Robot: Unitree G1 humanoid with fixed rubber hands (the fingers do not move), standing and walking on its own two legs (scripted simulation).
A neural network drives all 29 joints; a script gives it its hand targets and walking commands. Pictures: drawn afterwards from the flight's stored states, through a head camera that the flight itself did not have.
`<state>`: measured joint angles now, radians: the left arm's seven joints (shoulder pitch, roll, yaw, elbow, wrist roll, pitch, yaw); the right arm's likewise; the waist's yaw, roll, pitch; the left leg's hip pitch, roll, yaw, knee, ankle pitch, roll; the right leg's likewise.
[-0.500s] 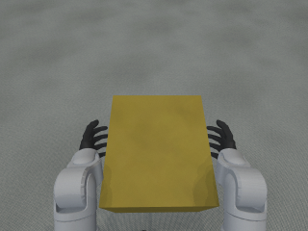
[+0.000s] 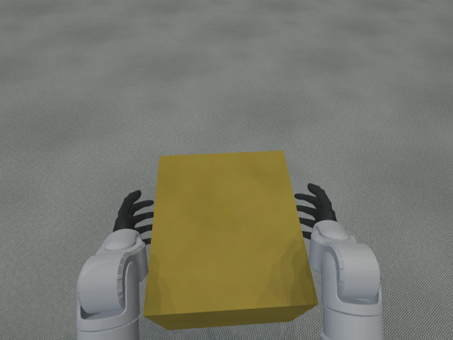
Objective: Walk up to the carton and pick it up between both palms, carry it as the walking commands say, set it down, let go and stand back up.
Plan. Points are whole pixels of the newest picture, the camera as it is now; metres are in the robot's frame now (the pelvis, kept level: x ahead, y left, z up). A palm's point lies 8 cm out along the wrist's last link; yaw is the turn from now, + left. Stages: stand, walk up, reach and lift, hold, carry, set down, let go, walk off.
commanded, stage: carry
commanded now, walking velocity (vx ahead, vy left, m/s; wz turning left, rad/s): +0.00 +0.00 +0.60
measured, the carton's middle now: (226, 239) +0.30 +0.01 +0.01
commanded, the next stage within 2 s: none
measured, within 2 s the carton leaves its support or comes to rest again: neither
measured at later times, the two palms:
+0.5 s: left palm (67, 309) +0.15 +0.20 +0.12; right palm (303, 252) +0.22 -0.10 +0.11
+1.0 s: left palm out of the picture +0.00 +0.32 +0.09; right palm (172, 283) +0.19 +0.08 +0.09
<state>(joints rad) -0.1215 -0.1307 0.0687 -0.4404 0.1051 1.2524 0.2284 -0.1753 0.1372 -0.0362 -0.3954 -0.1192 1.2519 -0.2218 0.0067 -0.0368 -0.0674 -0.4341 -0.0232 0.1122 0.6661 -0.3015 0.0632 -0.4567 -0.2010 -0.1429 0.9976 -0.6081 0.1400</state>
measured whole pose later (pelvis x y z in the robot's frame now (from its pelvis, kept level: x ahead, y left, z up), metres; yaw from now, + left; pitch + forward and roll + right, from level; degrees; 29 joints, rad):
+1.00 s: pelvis -0.11 +0.04 +0.01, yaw +35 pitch +4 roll +0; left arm -0.08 -0.13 0.05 -0.48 0.08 1.21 0.23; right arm -0.12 0.13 -0.04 -0.44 -0.11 1.19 -0.20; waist 0.03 0.00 -0.03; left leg -0.44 -0.07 0.02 0.59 -0.23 0.08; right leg -0.57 -0.11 -0.08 1.06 -0.51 0.13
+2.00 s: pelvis -0.19 -0.01 +0.01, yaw +70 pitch +4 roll +1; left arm -0.06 -0.13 0.04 -0.49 0.07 1.23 0.22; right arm -0.11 0.13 -0.04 -0.47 -0.10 1.24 -0.22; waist 0.00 0.05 -0.11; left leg -0.53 -0.09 -0.05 0.75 -0.35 0.02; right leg -0.37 -0.07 -0.13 0.60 -0.29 0.00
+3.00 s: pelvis -0.23 -0.07 +0.02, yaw +83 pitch +3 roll +0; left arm -0.10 -0.13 0.06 -0.43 0.10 1.28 0.23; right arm -0.15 0.13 -0.04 -0.39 -0.12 1.26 -0.21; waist 0.01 0.00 -0.14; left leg -0.36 0.01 0.05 0.47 -0.16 0.01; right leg -0.33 -0.04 -0.09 0.51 -0.23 -0.01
